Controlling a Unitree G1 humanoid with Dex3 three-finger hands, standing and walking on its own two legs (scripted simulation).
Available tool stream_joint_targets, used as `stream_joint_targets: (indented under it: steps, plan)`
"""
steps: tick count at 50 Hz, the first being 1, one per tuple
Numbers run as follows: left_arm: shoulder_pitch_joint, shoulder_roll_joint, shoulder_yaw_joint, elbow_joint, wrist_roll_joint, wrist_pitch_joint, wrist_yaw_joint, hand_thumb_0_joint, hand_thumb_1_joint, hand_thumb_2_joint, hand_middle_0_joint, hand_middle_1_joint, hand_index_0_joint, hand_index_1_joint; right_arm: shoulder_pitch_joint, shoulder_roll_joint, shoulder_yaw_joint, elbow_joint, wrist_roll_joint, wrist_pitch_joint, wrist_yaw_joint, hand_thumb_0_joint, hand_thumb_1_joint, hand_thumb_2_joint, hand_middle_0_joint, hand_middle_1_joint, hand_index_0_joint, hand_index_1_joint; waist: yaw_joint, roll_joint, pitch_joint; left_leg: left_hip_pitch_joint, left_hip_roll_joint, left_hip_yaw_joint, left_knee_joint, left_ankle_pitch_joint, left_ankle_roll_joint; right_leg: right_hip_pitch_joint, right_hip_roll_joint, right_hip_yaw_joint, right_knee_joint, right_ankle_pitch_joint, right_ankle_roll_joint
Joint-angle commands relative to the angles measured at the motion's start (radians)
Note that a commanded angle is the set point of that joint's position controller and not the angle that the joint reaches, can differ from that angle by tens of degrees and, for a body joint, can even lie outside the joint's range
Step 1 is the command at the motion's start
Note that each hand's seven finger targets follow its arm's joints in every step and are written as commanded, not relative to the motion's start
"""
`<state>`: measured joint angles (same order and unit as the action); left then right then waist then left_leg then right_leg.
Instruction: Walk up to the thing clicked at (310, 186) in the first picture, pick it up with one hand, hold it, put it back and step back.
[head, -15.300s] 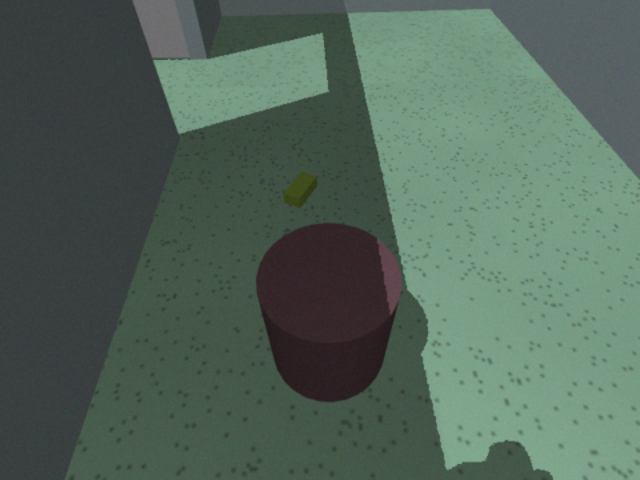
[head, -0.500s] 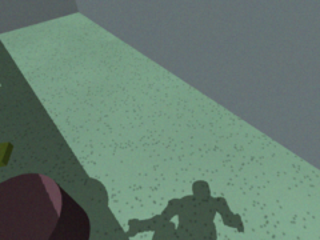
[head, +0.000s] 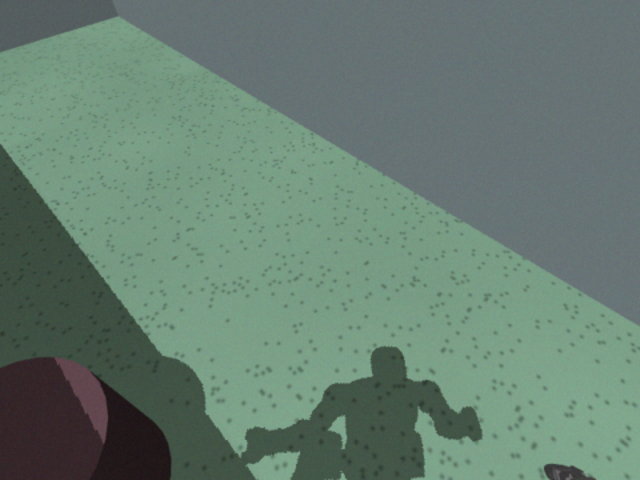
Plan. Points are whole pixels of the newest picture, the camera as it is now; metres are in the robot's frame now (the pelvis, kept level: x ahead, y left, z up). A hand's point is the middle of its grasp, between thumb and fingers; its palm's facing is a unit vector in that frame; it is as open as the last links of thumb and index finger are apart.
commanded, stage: walk up
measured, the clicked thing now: out of the picture +0.74 +1.24 -0.74
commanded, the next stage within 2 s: stand in 1.28 s
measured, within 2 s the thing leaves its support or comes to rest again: neither
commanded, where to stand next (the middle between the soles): +0.04 -0.02 m, yaw -15 degrees
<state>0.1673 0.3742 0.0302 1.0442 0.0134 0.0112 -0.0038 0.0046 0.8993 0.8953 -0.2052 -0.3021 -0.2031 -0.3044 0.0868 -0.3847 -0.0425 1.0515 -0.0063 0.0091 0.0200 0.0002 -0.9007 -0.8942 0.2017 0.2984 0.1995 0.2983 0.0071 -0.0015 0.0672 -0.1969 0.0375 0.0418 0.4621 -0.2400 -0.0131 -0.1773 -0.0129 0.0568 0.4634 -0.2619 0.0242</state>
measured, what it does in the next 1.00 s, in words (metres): steps on the spot, turning right: left foot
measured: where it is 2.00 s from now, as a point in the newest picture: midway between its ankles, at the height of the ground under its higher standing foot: outside the picture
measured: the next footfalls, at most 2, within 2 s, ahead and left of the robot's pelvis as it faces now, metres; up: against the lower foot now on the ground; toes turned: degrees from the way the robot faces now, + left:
left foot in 0.44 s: +0.06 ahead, +0.12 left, +0.00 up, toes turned -13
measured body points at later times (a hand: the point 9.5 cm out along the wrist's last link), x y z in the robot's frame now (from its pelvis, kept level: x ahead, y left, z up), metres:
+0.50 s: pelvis +0.00 +0.01 -0.01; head +0.05 +0.00 +0.43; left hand +0.12 +0.30 -0.14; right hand +0.04 -0.31 -0.13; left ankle +0.03 +0.13 -0.74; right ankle -0.01 -0.12 -0.73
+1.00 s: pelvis +0.00 -0.01 +0.00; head +0.01 -0.01 +0.45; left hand +0.18 +0.25 -0.12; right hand -0.01 -0.32 -0.13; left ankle +0.03 +0.13 -0.74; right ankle -0.03 -0.13 -0.74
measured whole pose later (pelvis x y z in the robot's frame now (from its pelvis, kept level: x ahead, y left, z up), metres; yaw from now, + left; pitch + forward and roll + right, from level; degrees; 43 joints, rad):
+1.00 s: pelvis +0.00 -0.01 +0.00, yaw -15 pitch -3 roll +0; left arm 0.11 0.35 0.01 1.01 0.00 -0.01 -0.01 0.01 0.90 0.90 -0.20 -0.30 -0.20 -0.30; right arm 0.15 -0.36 -0.01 1.03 -0.01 0.00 0.02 0.00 -0.90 -0.89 0.20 0.30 0.20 0.30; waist -0.01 0.00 0.08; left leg -0.14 0.04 0.02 0.45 -0.26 -0.03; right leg -0.17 0.02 0.08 0.47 -0.25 0.00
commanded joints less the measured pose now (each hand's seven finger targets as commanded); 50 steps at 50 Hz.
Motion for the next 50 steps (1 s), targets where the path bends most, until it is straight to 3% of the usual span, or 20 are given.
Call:
stream_joint_targets:
  steps: [1,4,7,8,9,10,11,14,18,21,23,24,25,32,34,36,37,42,44,50]
  plan:
    - [-0.001,0.199,0.042,-0.097,-0.005,-0.021,0.013,0.0,0.9,0.9,-0.2,-0.3,-0.2,-0.3,-0.013,-0.255,-0.07,-0.093,-0.001,-0.017,-0.017,0.0,-0.9,-0.9,0.2,0.3,0.2,0.3,-0.015,0.082,-0.091,0.088,0.194,-0.177,-0.097,0.093,0.159,-0.114,-0.003,0.003,0.158,0.174,-0.057]
    - [0.054,0.195,0.054,-0.111,0.003,-0.011,0.012,0.0,0.9,0.9,-0.2,-0.3,-0.2,-0.3,-0.032,-0.263,-0.087,-0.144,-0.015,-0.012,-0.016,0.0,-0.9,-0.9,0.2,0.3,0.2,0.3,-0.005,0.183,-0.07,-0.002,0.313,-0.231,-0.103,0.158,0.255,-0.123,0.023,-0.031,0.339,-0.257,-0.063]
    - [0.13,0.185,0.058,-0.111,0.004,-0.019,0.002,0.0,0.9,0.9,-0.2,-0.3,-0.2,-0.3,-0.076,-0.262,-0.086,-0.181,-0.018,-0.004,-0.012,0.0,-0.9,-0.9,0.2,0.3,0.2,0.3,0.034,0.173,-0.04,-0.033,0.24,-0.115,0.027,0.151,0.171,-0.049,0.002,-0.042,0.097,-0.108,-0.08]
    - [0.153,0.202,0.064,-0.103,0.008,-0.024,0.003,0.0,0.9,0.9,-0.2,-0.3,-0.2,-0.3,-0.093,-0.233,-0.081,-0.194,-0.01,0.003,-0.011,0.0,-0.9,-0.9,0.2,0.3,0.2,0.3,0.04,0.093,-0.02,-0.054,0.171,-0.055,0.143,0.119,0.117,-0.034,-0.022,0.034,-0.019,0.082,-0.083]
    - [0.132,0.283,0.086,-0.122,0.018,-0.035,0.008,0.0,0.9,0.9,-0.2,-0.3,-0.2,-0.3,-0.067,-0.171,-0.065,-0.217,0.001,0.009,-0.01,0.0,-0.9,-0.9,0.2,0.3,0.2,0.3,0.023,-0.127,-0.015,-0.167,0.043,0.043,0.364,-0.01,0.049,0.009,-0.177,0.302,-0.129,0.245,-0.141]
    - [0.107,0.341,0.096,-0.155,0.018,-0.044,0.011,0.0,0.9,0.9,-0.2,-0.3,-0.2,-0.3,-0.071,-0.159,-0.056,-0.23,0.002,0.02,-0.016,0.0,-0.9,-0.9,0.2,0.3,0.2,0.3,0.027,-0.152,-0.023,-0.247,-0.046,-0.038,0.47,-0.362,0.027,-0.001,-0.298,0.515,-0.173,0.271,-0.251]
    - [0.102,0.358,0.099,-0.176,0.027,-0.047,0.016,0.0,0.9,0.9,-0.2,-0.3,-0.2,-0.3,-0.046,-0.177,-0.061,-0.225,-0.001,0.025,-0.022,0.0,-0.9,-0.9,0.2,0.3,0.2,0.3,0.024,-0.149,-0.031,-0.21,-0.024,-0.093,0.552,-0.427,0.03,-0.059,-0.339,0.546,-0.157,0.276,-0.327]
    - [0.032,0.261,0.073,-0.208,0.015,-0.042,0.029,0.0,0.9,0.9,-0.2,-0.3,-0.2,-0.3,0.02,-0.181,-0.058,-0.193,0.005,0.013,-0.024,0.0,-0.9,-0.9,0.2,0.3,0.2,0.3,-0.016,-0.13,-0.062,-0.221,0.007,-0.093,0.514,-0.307,0.019,0.029,-0.204,0.283,-0.049,0.44,-0.242]
    - [0.106,0.252,0.071,-0.221,0.015,-0.033,0.033,0.0,0.9,0.9,-0.2,-0.3,-0.2,-0.3,0.011,-0.173,-0.057,-0.209,-0.011,0.0,-0.025,0.0,-0.9,-0.9,0.2,0.3,0.2,0.3,0.027,-0.142,-0.113,-0.156,-0.02,-0.065,0.273,-0.26,0.01,0.084,-0.174,0.241,0.029,0.524,-0.231]
    - [0.027,0.252,0.066,-0.255,-0.006,-0.019,0.027,0.0,0.9,0.9,-0.2,-0.3,-0.2,-0.3,0.117,-0.156,-0.065,-0.176,-0.016,-0.017,-0.032,0.0,-0.9,-0.9,0.2,0.3,0.2,0.3,-0.041,-0.15,-0.14,0.041,-0.047,-0.031,-0.032,-0.004,0.032,-0.014,-0.15,0.207,0.133,0.496,-0.177]
    - [0.034,0.145,0.032,-0.272,-0.027,-0.013,0.02,0.0,0.9,0.9,-0.2,-0.3,-0.2,-0.3,0.091,-0.265,-0.092,-0.186,-0.032,-0.035,-0.038,0.0,-0.9,-0.9,0.2,0.3,0.2,0.3,-0.028,0.099,-0.137,0.203,0.222,-0.367,-0.149,0.176,0.122,-0.253,0.041,0.107,0.252,0.114,-0.056]
    - [0.046,0.196,0.046,-0.243,-0.016,-0.002,0.031,0.0,0.9,0.9,-0.2,-0.3,-0.2,-0.3,0.051,-0.304,-0.091,-0.204,-0.02,-0.04,-0.031,0.0,-0.9,-0.9,0.2,0.3,0.2,0.3,-0.028,0.166,-0.118,0.06,0.358,-0.454,-0.139,0.162,0.251,-0.189,0.065,0.071,0.39,-0.327,-0.039]
    - [0.048,0.23,0.057,-0.226,-0.005,0.0,0.032,0.0,0.9,0.9,-0.2,-0.3,-0.2,-0.3,0.043,-0.29,-0.094,-0.203,-0.02,-0.045,-0.029,0.0,-0.9,-0.9,0.2,0.3,0.2,0.3,-0.024,0.122,-0.075,-0.007,0.364,-0.447,-0.137,0.148,0.279,-0.165,0.044,0.087,0.475,-0.358,-0.039]
    - [0.079,0.167,0.055,-0.171,-0.003,-0.03,0.009,0.0,0.9,0.9,-0.2,-0.3,-0.2,-0.3,0.034,-0.236,-0.062,-0.208,-0.016,-0.03,-0.025,0.0,-0.9,-0.9,0.2,0.3,0.2,0.3,0.001,0.204,-0.083,0.069,0.181,-0.148,0.042,0.416,0.155,-0.04,0.053,-0.061,0.059,-0.096,-0.045]
    - [0.09,0.197,0.061,-0.149,0.009,-0.041,0.019,0.0,0.9,0.9,-0.2,-0.3,-0.2,-0.3,0.036,-0.196,-0.046,-0.216,0.001,-0.016,-0.021,0.0,-0.9,-0.9,0.2,0.3,0.2,0.3,0.016,0.117,-0.101,-0.042,0.14,-0.111,0.108,0.304,0.089,0.126,0.013,0.017,-0.078,0.142,-0.073]
    - [0.029,0.289,0.067,-0.158,0.005,-0.056,0.023,0.0,0.9,0.9,-0.2,-0.3,-0.2,-0.3,0.016,-0.148,-0.032,-0.219,0.013,-0.008,-0.021,0.0,-0.9,-0.9,0.2,0.3,0.2,0.3,0.0,-0.071,-0.103,-0.099,0.007,-0.034,0.206,-0.139,0.011,0.05,-0.249,0.337,-0.106,0.207,-0.219]
    - [-0.018,0.286,0.062,-0.177,0.005,-0.058,0.019,0.0,0.9,0.9,-0.2,-0.3,-0.2,-0.3,0.03,-0.158,-0.036,-0.198,0.006,-0.005,-0.025,0.0,-0.9,-0.9,0.2,0.3,0.2,0.3,-0.01,-0.098,-0.082,-0.039,0.007,-0.058,0.232,-0.258,0.015,-0.031,-0.272,0.359,-0.09,0.199,-0.254]
    - [-0.08,0.189,0.034,-0.159,-0.014,-0.044,0.012,0.0,0.9,0.9,-0.2,-0.3,-0.2,-0.3,0.071,-0.199,-0.036,-0.135,-0.004,-0.043,-0.022,0.0,-0.9,-0.9,0.2,0.3,0.2,0.3,-0.026,-0.066,-0.096,0.095,0.103,-0.161,-0.087,0.158,0.065,-0.051,-0.073,0.105,0.009,0.264,-0.074]
    - [-0.056,0.198,0.036,-0.119,-0.012,-0.04,0.009,0.0,0.9,0.9,-0.2,-0.3,-0.2,-0.3,0.019,-0.212,-0.031,-0.129,0.0,-0.046,-0.017,0.0,-0.9,-0.9,0.2,0.3,0.2,0.3,0.003,-0.05,-0.091,0.042,0.127,-0.164,-0.068,0.106,0.083,0.017,-0.057,0.1,-0.051,0.118,-0.071]
    - [-0.097,0.199,0.03,-0.069,-0.016,-0.048,0.01,0.0,0.9,0.9,-0.2,-0.3,-0.2,-0.3,0.003,-0.189,-0.017,-0.076,0.001,-0.044,-0.019,0.0,-0.9,-0.9,0.2,0.3,0.2,0.3,-0.007,-0.002,-0.093,0.103,0.079,-0.083,-0.103,0.143,0.045,0.038,-0.084,0.123,-0.097,0.267,-0.08]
